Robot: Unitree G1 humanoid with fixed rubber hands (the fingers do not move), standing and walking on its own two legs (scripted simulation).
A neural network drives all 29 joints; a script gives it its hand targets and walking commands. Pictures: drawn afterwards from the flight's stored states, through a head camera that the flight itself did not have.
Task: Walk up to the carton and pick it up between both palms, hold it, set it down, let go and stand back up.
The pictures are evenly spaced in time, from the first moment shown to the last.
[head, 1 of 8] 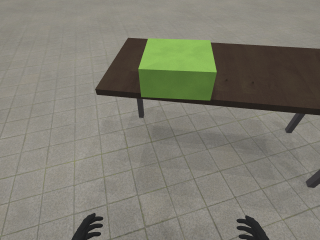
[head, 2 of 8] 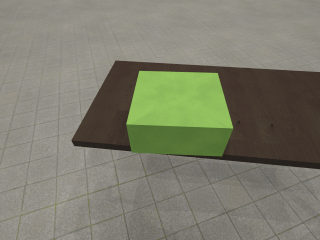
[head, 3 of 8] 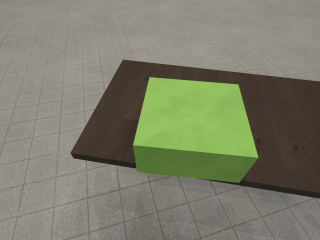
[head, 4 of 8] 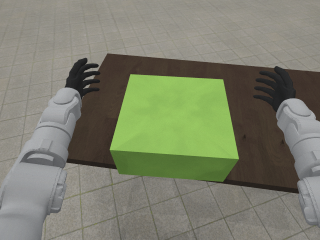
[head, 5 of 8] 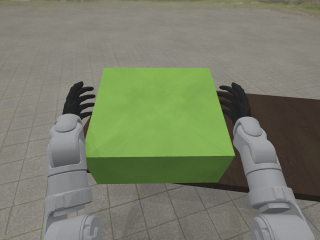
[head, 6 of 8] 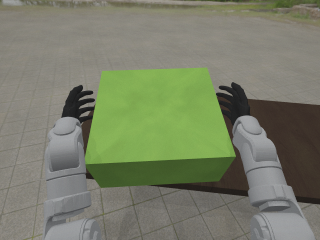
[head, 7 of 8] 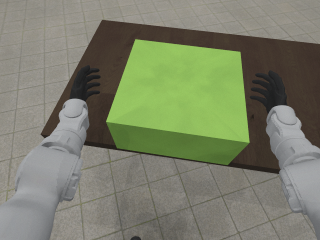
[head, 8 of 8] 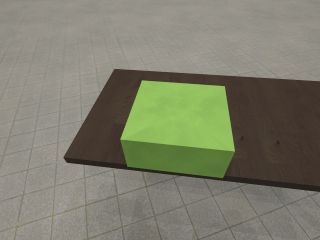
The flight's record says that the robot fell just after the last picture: no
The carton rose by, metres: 0.18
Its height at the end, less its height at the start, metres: +0.00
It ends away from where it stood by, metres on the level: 0.01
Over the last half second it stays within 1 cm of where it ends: yes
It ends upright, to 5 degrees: yes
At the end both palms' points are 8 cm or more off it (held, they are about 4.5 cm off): yes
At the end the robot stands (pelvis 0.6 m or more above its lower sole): yes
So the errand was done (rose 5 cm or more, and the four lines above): yes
